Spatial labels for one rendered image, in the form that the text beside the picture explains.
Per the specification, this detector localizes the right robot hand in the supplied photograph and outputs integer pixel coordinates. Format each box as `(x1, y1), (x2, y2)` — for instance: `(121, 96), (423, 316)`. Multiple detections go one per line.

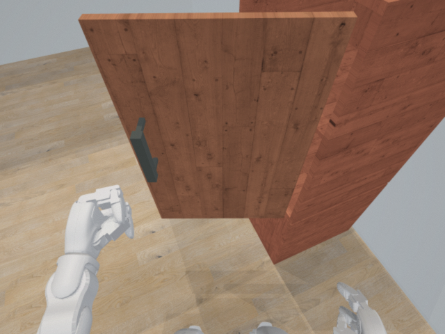
(333, 282), (387, 334)

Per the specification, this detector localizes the cupboard door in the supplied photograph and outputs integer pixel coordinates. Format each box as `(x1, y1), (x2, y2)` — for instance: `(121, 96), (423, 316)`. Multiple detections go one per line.
(78, 11), (357, 218)

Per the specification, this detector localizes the robot right shin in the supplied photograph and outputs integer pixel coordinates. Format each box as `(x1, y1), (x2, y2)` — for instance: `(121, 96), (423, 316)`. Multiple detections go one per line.
(257, 322), (272, 328)

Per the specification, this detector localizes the robot left forearm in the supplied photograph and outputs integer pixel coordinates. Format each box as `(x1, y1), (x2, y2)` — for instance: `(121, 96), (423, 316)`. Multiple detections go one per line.
(36, 253), (99, 334)

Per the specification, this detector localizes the handle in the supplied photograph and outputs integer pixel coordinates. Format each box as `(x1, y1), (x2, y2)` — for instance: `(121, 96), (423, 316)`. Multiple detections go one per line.
(130, 118), (158, 182)

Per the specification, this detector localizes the left robot hand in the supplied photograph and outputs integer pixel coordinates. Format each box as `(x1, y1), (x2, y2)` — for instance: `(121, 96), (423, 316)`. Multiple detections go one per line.
(65, 185), (134, 259)

